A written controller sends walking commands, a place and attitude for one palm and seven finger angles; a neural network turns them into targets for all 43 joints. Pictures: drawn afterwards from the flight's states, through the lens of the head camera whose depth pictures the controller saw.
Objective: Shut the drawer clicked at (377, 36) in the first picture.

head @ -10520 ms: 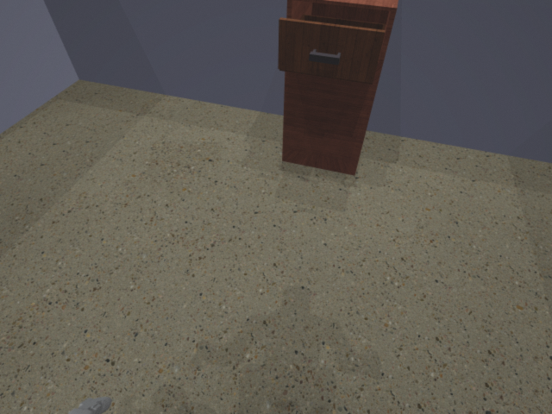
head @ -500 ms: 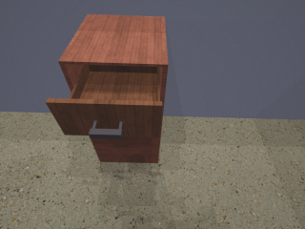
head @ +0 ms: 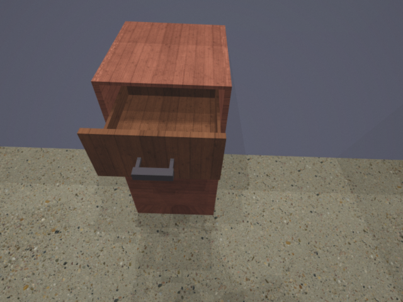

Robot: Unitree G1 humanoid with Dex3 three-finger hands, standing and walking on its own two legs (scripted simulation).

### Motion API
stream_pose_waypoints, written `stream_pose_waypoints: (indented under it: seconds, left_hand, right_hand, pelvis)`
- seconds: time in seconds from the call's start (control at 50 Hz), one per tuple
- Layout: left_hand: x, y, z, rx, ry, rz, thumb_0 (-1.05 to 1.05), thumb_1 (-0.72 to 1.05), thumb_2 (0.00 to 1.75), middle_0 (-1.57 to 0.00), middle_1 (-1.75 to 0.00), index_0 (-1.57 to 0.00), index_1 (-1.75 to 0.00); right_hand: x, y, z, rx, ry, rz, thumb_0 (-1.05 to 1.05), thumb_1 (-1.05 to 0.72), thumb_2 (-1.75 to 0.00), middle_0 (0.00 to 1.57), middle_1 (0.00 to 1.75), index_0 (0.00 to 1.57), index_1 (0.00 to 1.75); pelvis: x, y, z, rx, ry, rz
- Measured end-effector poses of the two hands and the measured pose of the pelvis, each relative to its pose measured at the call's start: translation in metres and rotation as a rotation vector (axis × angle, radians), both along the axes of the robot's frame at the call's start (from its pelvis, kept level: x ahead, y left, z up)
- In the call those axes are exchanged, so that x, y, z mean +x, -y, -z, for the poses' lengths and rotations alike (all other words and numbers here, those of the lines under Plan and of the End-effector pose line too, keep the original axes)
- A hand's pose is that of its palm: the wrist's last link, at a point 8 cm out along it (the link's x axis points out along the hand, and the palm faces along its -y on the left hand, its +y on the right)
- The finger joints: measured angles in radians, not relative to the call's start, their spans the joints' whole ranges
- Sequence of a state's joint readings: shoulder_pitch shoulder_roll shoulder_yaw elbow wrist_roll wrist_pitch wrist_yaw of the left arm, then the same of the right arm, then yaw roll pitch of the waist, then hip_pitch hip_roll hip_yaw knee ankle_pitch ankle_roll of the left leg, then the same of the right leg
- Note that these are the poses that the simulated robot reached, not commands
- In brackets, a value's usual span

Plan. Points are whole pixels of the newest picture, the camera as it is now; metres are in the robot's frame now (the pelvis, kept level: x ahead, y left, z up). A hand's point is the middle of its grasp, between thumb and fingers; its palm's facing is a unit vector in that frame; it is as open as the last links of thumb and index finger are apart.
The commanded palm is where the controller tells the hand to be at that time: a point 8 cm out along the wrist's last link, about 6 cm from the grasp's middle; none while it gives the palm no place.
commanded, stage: look again from close up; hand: left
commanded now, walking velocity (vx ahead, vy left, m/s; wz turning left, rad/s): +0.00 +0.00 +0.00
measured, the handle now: (154, 167) +0.45 +0.15 -0.05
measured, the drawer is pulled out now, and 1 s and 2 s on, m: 0.20 0.20 0.20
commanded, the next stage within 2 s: shuffle to correct the standing spot in 0.42 s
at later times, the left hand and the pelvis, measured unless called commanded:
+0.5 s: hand out of the picture +0.00 +0.14 -0.18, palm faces +0.02 -0.99 -0.16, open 7.3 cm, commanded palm none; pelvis +0.02 -0.02 +0.00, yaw +0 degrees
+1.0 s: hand out of the picture +0.03 +0.09 -0.18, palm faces +0.05 -0.99 -0.15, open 7.3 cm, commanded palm none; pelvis +0.05 -0.06 +0.00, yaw +0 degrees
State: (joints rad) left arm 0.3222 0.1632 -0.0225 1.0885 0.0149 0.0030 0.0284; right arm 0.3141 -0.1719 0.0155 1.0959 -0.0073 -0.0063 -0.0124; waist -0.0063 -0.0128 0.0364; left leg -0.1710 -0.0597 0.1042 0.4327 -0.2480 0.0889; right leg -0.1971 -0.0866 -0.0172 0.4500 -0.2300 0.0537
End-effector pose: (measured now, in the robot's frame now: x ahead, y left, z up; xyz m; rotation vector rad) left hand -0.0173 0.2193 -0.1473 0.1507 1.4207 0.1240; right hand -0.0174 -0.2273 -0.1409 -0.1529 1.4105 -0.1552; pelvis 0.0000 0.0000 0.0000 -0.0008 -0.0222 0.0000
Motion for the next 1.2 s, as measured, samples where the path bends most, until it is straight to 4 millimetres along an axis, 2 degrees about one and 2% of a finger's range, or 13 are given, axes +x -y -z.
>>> stream_pose_waypoints:
  seconds: [0.12, 0.3, 0.62, 0.82, 0.9, 1.0, 1.08, 1.2]
  left_hand:
    - [-0.002, 0.013, 0.002, -0.023, -0.02, -0.008, 0.0, 0.91, 0.9, -0.19, -0.3, -0.2, -0.3]
    - [0.01, 0.027, 0.003, -0.031, 0.0, -0.011, 0.0, 0.91, 0.9, -0.2, -0.3, -0.2, -0.3]
    - [0.016, 0.036, 0.003, -0.026, 0.007, -0.022, 0.0, 0.91, 0.9, -0.19, -0.3, -0.2, -0.3]
    - [0.025, 0.055, 0.004, -0.022, -0.027, -0.033, 0.0, 0.91, 0.9, -0.19, -0.3, -0.2, -0.3]
    - [0.031, 0.067, 0.005, -0.019, -0.025, -0.051, 0.0, 0.91, 0.9, -0.19, -0.3, -0.2, -0.3]
    - [0.039, 0.077, 0.004, -0.027, -0.015, -0.059, 0.0, 0.91, 0.9, -0.19, -0.3, -0.2, -0.3]
    - [0.039, 0.071, 0.003, -0.008, -0.012, -0.059, 0.01, 0.92, 0.9, -0.2, -0.3, -0.2, -0.3]
    - [0.042, 0.055, 0.001, 0.014, 0.032, -0.053, 0.01, 0.92, 0.9, -0.2, -0.3, -0.2, -0.3]
  right_hand:
    - [-0.002, -0.004, 0.002, 0.011, -0.016, 0.013, 0.01, -0.91, -0.9, 0.2, 0.3, 0.2, 0.3]
    - [0.013, -0.007, 0.004, 0.03, 0.014, 0.016, 0.01, -0.91, -0.9, 0.2, 0.3, 0.2, 0.3]
    - [0.022, 0.007, 0.005, 0.025, 0.012, 0.018, 0.01, -0.91, -0.9, 0.2, 0.3, 0.2, 0.3]
    - [0.019, 0.026, 0.013, 0.033, -0.049, 0.052, 0.01, -0.91, -0.9, 0.2, 0.3, 0.2, 0.3]
    - [0.029, 0.035, 0.015, 0.027, -0.063, 0.043, 0.01, -0.91, -0.9, 0.2, 0.3, 0.2, 0.3]
    - [0.052, 0.04, 0.011, 0.018, -0.03, 0.033, 0.01, -0.91, -0.9, 0.2, 0.3, 0.19, 0.3]
    - [0.066, 0.047, 0.009, -0.003, 0.005, 0.018, 0.02, -0.93, -0.9, 0.2, 0.3, 0.2, 0.3]
    - [0.077, 0.05, 0.004, -0.014, 0.062, -0.007, 0.01, -0.93, -0.9, 0.2, 0.3, 0.19, 0.3]
  pelvis:
    - [0.004, 0.003, 0.0, 0.0, 0.005, 0.003]
    - [0.01, 0.01, -0.001, 0.001, 0.009, 0.005]
    - [0.018, 0.022, 0.0, 0.003, 0.009, 0.004]
    - [0.043, 0.044, 0.006, 0.007, -0.013, 0.006]
    - [0.051, 0.052, 0.007, -0.001, -0.015, -0.002]
    - [0.053, 0.056, 0.004, 0.002, -0.02, -0.007]
    - [0.048, 0.056, 0.003, 0.008, -0.021, -0.004]
    - [0.036, 0.052, 0.001, 0.008, -0.008, -0.006]
